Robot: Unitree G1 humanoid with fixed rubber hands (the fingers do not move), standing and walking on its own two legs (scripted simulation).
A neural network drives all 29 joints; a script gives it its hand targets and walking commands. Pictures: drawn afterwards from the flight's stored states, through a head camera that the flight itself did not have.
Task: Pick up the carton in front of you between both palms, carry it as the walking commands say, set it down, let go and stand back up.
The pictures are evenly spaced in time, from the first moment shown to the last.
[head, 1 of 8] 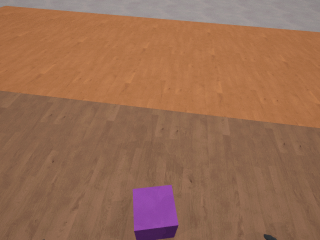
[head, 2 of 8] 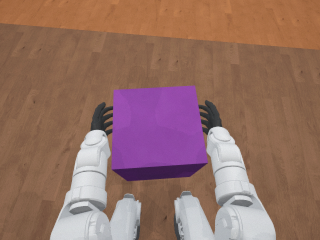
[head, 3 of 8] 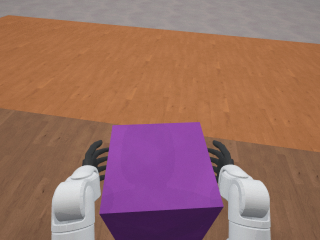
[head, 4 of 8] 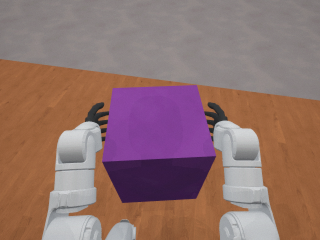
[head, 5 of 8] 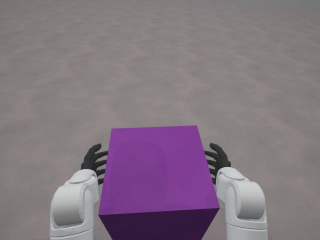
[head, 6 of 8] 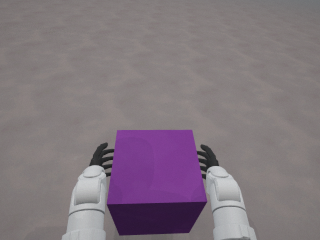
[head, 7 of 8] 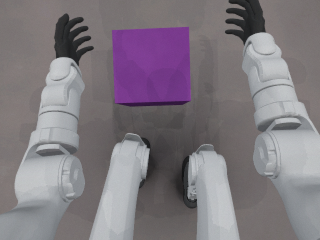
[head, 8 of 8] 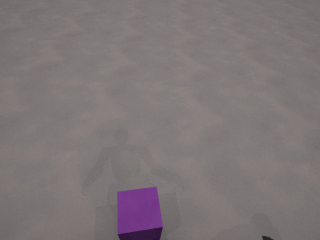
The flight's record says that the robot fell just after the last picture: no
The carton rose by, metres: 0.68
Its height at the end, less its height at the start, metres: -0.28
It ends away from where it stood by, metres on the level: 5.98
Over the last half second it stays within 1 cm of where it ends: yes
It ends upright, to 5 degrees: yes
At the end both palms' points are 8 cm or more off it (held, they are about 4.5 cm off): yes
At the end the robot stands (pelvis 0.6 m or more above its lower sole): yes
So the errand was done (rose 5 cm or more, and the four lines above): yes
